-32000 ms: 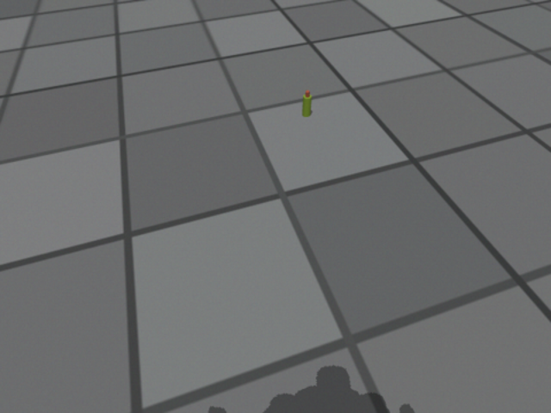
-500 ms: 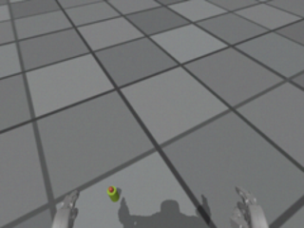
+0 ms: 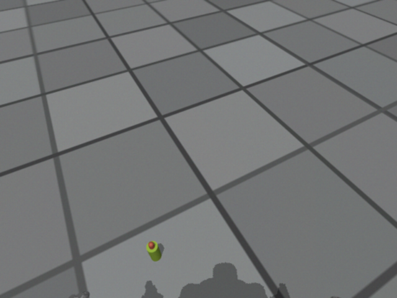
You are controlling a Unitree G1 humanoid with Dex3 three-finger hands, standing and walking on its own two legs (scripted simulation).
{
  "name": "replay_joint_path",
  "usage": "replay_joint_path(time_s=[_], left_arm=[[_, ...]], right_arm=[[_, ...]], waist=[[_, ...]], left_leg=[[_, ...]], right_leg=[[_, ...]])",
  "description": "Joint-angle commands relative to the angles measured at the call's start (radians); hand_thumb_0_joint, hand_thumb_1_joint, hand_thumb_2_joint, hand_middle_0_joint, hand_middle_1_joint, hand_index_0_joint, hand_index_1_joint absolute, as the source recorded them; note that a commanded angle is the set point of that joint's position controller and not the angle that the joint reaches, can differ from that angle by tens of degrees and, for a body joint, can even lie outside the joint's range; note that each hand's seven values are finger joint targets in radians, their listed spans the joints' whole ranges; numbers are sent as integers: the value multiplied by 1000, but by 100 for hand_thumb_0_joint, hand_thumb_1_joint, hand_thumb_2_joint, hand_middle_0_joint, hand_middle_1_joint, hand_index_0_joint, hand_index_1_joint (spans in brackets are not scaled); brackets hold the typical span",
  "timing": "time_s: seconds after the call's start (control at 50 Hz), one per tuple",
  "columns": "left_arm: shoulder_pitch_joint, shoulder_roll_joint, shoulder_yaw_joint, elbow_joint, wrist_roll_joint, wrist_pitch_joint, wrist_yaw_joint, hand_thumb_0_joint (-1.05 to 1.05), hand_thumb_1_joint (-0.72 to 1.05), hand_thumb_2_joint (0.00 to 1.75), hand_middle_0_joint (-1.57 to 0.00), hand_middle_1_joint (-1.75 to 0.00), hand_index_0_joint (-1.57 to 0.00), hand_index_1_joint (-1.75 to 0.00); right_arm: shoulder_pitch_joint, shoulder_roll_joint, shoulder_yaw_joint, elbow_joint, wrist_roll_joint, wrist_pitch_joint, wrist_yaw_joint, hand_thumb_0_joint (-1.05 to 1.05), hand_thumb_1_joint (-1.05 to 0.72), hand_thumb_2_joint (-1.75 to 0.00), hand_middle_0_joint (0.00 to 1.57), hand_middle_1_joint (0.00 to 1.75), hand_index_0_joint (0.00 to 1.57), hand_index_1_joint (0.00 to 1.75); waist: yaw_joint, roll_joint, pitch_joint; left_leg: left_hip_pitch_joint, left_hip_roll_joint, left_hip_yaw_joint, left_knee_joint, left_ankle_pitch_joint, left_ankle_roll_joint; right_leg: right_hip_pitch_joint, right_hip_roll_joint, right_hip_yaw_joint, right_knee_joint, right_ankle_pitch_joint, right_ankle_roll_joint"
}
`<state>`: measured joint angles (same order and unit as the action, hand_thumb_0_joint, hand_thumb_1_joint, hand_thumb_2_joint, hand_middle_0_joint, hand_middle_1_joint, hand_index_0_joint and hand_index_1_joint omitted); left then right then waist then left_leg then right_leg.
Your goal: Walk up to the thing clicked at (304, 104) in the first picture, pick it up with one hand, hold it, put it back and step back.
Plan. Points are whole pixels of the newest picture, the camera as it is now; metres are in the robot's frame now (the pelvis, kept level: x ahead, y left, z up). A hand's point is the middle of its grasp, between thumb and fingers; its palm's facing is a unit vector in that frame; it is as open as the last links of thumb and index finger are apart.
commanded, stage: stand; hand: left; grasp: from the side
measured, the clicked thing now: (153, 250) +0.44 +0.24 -0.67
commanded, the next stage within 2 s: step back in 1.82 s
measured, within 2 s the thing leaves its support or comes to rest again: neither
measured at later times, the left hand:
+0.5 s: hand out of the picture +0.03 +0.25 -0.14, palm faces +0.00 -0.94 -0.35, open 7.4 cm
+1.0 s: hand out of the picture +0.05 +0.25 -0.14, palm faces -0.01 -0.94 -0.34, open 7.4 cm
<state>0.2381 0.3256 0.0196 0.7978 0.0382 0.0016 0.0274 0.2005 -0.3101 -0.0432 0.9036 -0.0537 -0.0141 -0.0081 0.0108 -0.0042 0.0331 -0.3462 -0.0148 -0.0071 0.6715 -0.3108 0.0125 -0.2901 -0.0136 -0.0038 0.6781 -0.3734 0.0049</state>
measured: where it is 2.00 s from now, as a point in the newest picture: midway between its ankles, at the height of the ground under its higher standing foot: outside the picture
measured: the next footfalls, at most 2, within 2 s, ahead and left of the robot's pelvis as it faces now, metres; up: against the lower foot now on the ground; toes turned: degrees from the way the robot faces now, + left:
none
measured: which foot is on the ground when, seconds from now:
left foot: down 0.00-1.00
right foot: down 0.00-1.00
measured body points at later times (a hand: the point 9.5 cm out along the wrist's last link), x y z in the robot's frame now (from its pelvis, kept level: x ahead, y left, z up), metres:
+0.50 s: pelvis -0.02 +0.01 +0.02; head -0.02 +0.00 +0.47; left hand +0.03 +0.30 -0.11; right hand +0.05 -0.28 -0.12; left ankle +0.03 +0.11 -0.72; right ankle -0.01 -0.12 -0.72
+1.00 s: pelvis +0.00 +0.00 +0.03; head +0.00 +0.00 +0.48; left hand +0.05 +0.30 -0.11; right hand +0.06 -0.29 -0.12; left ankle +0.03 +0.11 -0.72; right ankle -0.01 -0.12 -0.72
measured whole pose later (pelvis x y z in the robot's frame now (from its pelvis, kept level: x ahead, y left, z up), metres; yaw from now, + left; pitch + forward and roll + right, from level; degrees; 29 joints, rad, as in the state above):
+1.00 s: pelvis +0.00 +0.00 +0.03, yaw +0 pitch -3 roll +0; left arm 0.13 0.33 0.00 1.16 0.01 -0.02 0.01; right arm 0.13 -0.32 -0.01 1.17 -0.02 0.00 0.00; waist 0.00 0.01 0.06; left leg -0.15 -0.01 -0.02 0.35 -0.14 0.01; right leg -0.09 -0.01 -0.01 0.34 -0.20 0.01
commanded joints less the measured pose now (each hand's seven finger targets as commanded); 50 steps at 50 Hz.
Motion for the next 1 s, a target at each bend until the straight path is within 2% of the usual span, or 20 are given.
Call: replay_joint_path(time_s=[0.0,0.1,0.14,0.2,0.28,0.42,0.46,0.56,0.64,0.72,0.74,0.8,0.9,0.98], left_arm=[[-65,153,42,-17,-5,-43,12,0,90,90,-20,-30,-20,-30],[-71,170,35,84,-12,-38,11,0,90,90,-20,-30,-20,-30],[-67,175,32,123,-12,-38,9,0,90,90,-20,-30,-20,-30],[-86,183,29,166,-13,-35,8,0,90,90,-20,-30,-20,-30],[-99,187,24,211,-13,-35,5,0,90,90,-20,-30,-20,-30],[-105,193,20,265,-13,-35,2,0,90,90,-20,-30,-20,-30],[-114,199,21,274,-13,-34,1,0,90,90,-20,-30,-20,-30],[-116,198,18,289,-13,-35,-1,0,90,90,-20,-30,-20,-30],[-111,203,16,301,-12,-32,-2,0,90,90,-20,-30,-20,-30],[-117,208,17,305,-16,-36,-3,0,90,90,-20,-30,-20,-30],[-120,212,19,304,-17,-38,-2,0,90,90,-20,-30,-20,-30],[-131,212,18,307,-19,-39,-2,0,90,90,-20,-30,-20,-30],[-140,213,18,309,-22,-39,-2,0,90,90,-20,-30,-20,-30],[-136,203,17,313,-22,-37,-2,0,90,90,-20,-30,-20,-30]], right_arm=[[-69,-153,-29,-41,11,-26,-9,0,-90,-90,20,30,20,30],[-65,-175,-23,35,19,-17,-11,0,-90,-90,20,30,20,30],[-85,-179,-20,58,23,-17,-10,0,-90,-90,20,30,20,30],[-80,-185,-17,91,25,-11,-11,0,-90,-90,20,30,20,30],[-89,-188,-14,124,29,-10,-10,0,-90,-90,20,30,20,30],[-104,-191,-14,164,32,-4,-7,0,-90,-90,20,30,20,30],[-104,-189,-12,172,31,-2,-5,0,-90,-90,20,30,20,30],[-108,-193,-9,183,33,-4,-3,0,-90,-90,20,30,20,30],[-116,-205,-11,189,35,-1,-3,0,-90,-90,20,30,20,30],[-101,-202,-5,197,37,-2,-1,0,-90,-90,20,30,20,30],[-107,-202,-6,195,35,-4,-2,0,-90,-90,20,30,20,30],[-104,-201,-1,200,37,-5,-2,0,-90,-90,20,30,20,30],[-104,-205,2,205,39,-9,-5,0,-90,-90,20,30,20,30],[-113,-215,2,211,40,-10,-8,0,-90,-90,20,30,20,30]], waist=[[0,15,-65],[-5,36,-45],[2,30,-39],[-5,26,-7],[-7,21,9],[-6,14,17],[-7,22,35],[-6,24,7],[-5,20,33],[-10,23,6],[-7,15,-14],[-12,-3,-6],[-13,9,-32],[-8,18,-36]], left_leg=[[112,88,-131,-194,191,44],[152,102,-139,-279,165,35],[178,104,-140,-297,181,29],[168,106,-143,-345,100,23],[174,107,-144,-378,86,15],[182,113,-145,-401,46,13],[161,109,-144,-409,14,10],[170,113,-143,-410,41,9],[160,115,-150,-417,-7,9],[169,113,-140,-405,48,12],[187,117,-136,-396,90,15],[201,116,-132,-392,126,14],[221,122,-124,-387,208,15],[227,127,-121,-387,233,16]], right_leg=[[32,-76,94,-193,196,-48],[93,-81,92,-275,181,-35],[109,-85,90,-294,190,-34],[118,-85,90,-328,151,-28],[124,-90,94,-355,138,-26],[121,-91,85,-391,110,-20],[114,-90,89,-397,76,-19],[133,-96,90,-402,102,-20],[99,-91,89,-406,43,-19],[128,-101,97,-411,96,-23],[143,-110,103,-411,125,-24],[133,-109,100,-415,137,-22],[171,-115,96,-410,229,-21],[185,-115,90,-409,261,-19]])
